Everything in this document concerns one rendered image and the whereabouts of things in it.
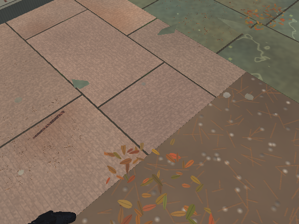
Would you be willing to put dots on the robot left hand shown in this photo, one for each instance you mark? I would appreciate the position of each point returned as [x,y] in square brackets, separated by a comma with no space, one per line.
[51,217]

